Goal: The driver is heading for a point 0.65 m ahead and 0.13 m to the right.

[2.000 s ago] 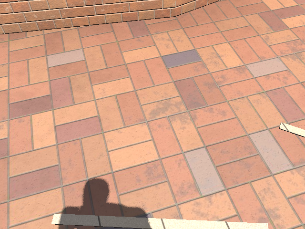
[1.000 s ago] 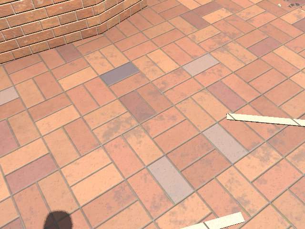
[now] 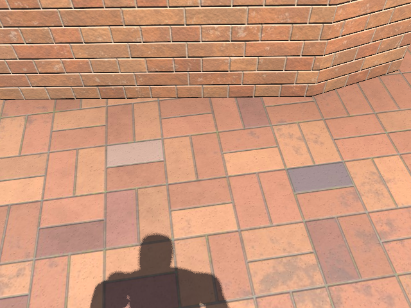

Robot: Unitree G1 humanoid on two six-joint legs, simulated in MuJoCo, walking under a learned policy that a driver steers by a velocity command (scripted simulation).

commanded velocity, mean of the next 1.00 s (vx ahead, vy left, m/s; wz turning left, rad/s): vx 0.48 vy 0.00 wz -0.14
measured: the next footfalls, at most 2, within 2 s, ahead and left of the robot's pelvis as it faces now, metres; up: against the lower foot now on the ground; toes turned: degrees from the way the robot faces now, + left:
left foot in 0.44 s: +0.42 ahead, +0.11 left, +0.00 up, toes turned +3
right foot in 1.00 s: +0.68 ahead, -0.08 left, +0.00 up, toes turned -18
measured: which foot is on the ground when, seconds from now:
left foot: up 0.00-0.42, down 0.44-0.98, up 1.00-1.00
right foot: down 0.00-0.46, up 0.48-0.98, down 1.00-1.00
